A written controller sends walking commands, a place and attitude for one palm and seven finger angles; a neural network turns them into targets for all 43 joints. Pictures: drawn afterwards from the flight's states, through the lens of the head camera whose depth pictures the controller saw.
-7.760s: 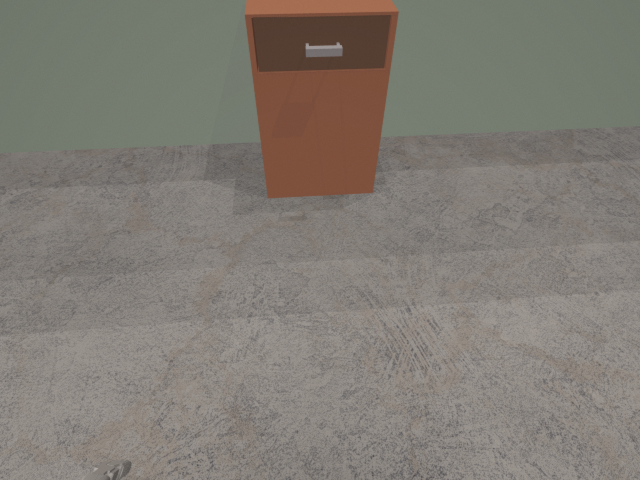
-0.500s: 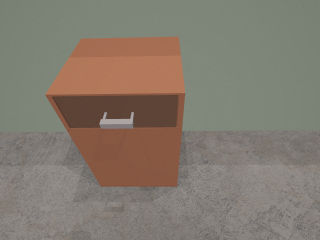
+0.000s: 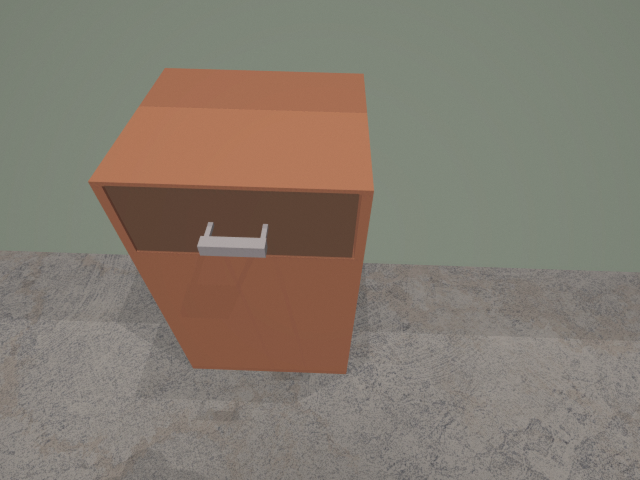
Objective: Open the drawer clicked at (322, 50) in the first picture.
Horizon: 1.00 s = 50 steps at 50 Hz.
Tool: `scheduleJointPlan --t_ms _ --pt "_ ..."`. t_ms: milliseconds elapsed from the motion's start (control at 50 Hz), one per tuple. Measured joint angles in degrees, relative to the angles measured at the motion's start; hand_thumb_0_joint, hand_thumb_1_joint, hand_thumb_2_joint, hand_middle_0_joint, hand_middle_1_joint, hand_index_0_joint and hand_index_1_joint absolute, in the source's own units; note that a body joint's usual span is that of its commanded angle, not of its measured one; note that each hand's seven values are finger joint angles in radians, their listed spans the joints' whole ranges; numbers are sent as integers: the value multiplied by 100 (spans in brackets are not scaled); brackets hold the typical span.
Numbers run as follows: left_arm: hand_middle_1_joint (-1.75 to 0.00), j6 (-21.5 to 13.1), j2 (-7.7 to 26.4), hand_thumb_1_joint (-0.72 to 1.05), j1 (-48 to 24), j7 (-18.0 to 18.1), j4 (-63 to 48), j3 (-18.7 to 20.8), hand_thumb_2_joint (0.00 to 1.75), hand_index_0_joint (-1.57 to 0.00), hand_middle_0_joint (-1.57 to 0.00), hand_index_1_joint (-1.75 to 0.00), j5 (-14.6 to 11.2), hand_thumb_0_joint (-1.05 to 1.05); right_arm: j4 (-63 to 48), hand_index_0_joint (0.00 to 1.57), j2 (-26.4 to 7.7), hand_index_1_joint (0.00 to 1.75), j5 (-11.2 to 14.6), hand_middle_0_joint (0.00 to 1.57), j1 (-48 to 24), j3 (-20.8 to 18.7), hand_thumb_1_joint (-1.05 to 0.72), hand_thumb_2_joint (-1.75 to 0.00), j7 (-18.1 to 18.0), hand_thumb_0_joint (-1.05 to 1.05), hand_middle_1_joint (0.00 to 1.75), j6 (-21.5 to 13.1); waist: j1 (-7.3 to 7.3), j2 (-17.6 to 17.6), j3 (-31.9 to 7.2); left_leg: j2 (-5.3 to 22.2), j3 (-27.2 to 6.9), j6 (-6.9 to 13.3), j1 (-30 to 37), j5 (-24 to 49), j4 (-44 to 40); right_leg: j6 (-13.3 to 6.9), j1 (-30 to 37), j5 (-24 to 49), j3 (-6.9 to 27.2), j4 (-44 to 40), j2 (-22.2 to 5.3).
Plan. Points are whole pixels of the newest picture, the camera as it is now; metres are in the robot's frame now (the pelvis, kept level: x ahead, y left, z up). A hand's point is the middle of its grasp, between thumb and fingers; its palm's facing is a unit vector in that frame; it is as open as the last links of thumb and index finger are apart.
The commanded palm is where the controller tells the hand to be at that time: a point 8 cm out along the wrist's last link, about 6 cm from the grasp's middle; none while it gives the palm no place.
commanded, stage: look again from close up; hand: left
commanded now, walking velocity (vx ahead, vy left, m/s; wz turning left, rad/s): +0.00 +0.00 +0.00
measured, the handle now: (235, 237) +0.54 +0.19 -0.07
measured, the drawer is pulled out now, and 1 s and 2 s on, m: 0.00 0.00 0.00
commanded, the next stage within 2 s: raise the hand with hooked fingers in 0.48 s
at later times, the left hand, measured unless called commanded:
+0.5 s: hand out of the picture -0.01 +0.18 -0.17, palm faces +0.02 -0.98 -0.19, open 7.4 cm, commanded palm none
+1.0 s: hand (168, 474) +0.14 +0.20 -0.06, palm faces +0.01 -0.17 -0.98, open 8.5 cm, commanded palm +0.14 +0.23 -0.01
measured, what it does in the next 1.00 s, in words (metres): shifts its weight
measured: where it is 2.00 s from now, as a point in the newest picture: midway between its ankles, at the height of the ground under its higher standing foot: outside the picture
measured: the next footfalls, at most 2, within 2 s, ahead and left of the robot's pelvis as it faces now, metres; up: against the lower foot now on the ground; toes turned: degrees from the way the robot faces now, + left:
none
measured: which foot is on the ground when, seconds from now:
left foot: down 0.00-1.00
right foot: down 0.00-1.00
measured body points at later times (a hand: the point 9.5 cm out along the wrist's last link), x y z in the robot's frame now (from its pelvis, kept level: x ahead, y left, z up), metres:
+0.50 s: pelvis +0.00 +0.01 +0.00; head +0.02 +0.01 +0.45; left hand -0.01 +0.23 -0.16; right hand -0.01 -0.20 -0.16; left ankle -0.03 +0.15 -0.74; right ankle -0.05 -0.08 -0.74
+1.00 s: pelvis -0.05 +0.01 -0.05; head -0.02 -0.01 +0.40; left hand +0.14 +0.20 -0.01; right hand +0.20 -0.22 -0.10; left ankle -0.03 +0.15 -0.74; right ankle -0.05 -0.08 -0.74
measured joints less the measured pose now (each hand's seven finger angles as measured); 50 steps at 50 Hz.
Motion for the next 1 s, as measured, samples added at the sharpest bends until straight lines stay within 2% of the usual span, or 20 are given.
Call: scheduleJointPlan --t_ms 580,600,620,640,660,700,740,800,840,860,900,940,980,1000 --pt "-30 9 -19 91 -32 16 46 19 90 -20 -19 -30 15 0 121 20 127 30 2 20 101 12 -91 -90 -11 1 30 -31 3 -18 32 -124 77 111 57 16 -134 116 17 12 69 -79 -122" --pt "-30 -32 -37 92 -39 61 47 14 90 -20 -19 -30 30 0 101 20 102 30 9 20 90 0 -92 -90 -2 1 30 -10 4 22 25 -86 80 123 -89 -6 59 131 -15 32 50 -98 -97" --pt "-30 334 20 92 225 116 -813 -141 90 -20 -20 -30 212 1 -111 20 39 30 77 20 158 38 -92 -90 -52 2 30 -57 83 48 66 -61 104 187 -136 -50 164 138 -73 47 108 -57 -67" --pt "-30 470 146 94 560 219 -1814 -249 90 -20 -20 -31 413 2 -355 21 -34 30 129 20 282 25 -93 -90 -151 2 30 -301 179 67 71 -58 144 181 -104 -107 108 133 -174 28 197 64 -55" --pt "-30 489 295 95 828 409 -2718 -321 89 -20 -20 -31 536 4 -571 21 -86 30 221 20 379 -38 -93 -90 -249 3 30 -601 199 52 31 -112 185 140 -137 -117 73 137 -318 -41 250 247 -109" --pt "-31 552 528 94 985 804 -4056 -420 89 -20 -20 -32 927 4 -961 21 -219 30 329 20 399 -179 -93 -90 -359 3 30 -1085 103 95 -41 -253 139 153 -353 -70 185 168 -576 -194 211 562 -257" --pt "-33 558 695 91 832 1123 -4950 -501 88 -20 -20 -33 1720 4 -1349 21 -427 30 206 20 237 -262 -93 -90 -329 3 30 -1268 5 230 -230 -308 64 202 -784 -87 472 192 -957 -258 142 822 -325" --pt "-35 457 814 86 421 1606 -5641 -532 86 -20 -20 -36 3283 3 -1963 20 -648 30 -36 20 -191 -373 -92 -90 -126 2 30 -1063 -25 323 -628 -301 100 222 -1462 -183 931 181 -1662 -333 191 1291 -338" --pt "-38 338 769 81 230 1887 -5848 -539 84 -20 -20 -38 4257 2 -2347 20 -693 30 -160 20 -546 -443 -92 -90 71 2 30 -752 27 280 -807 -257 193 213 -1829 -260 1214 160 -2091 -388 294 1611 -304" --pt "-39 252 722 79 195 1974 -5938 -555 84 -20 -20 -39 4664 2 -2530 20 -697 30 -195 20 -713 -470 -92 -90 173 2 30 -583 76 232 -860 -231 244 208 -1985 -296 1347 150 -2281 -410 349 1761 -282" --pt "-41 40 648 75 233 2110 -6106 -633 82 -20 -20 -42 5340 1 -2878 20 -696 30 -227 20 -975 -485 -91 -90 333 2 30 -277 191 94 -928 -198 318 197 -2272 -357 1592 135 -2624 -465 430 2057 -256" --pt "-44 -149 618 70 357 2274 -6207 -728 80 -21 -21 -45 5885 1 -3185 20 -696 30 -245 20 -1152 -476 -91 -90 423 1 30 -31 320 -40 -943 -185 331 190 -2522 -415 1839 112 -2895 -539 451 2335 -251" --pt "-47 -197 656 64 495 2486 -6234 -802 78 -22 -21 -48 6308 0 -3424 20 -679 30 -277 20 -1270 -467 -91 -90 468 1 30 166 456 -139 -929 -178 303 175 -2736 -476 2078 86 -3101 -620 431 2581 -254" --pt "-49 -160 686 62 537 2597 -6215 -828 77 -22 -22 -49 6439 0 -3511 20 -665 30 -287 20 -1316 -460 -91 -90 472 1 30 248 512 -158 -913 -176 267 168 -2827 -505 2192 76 -3171 -658 399 2683 -258"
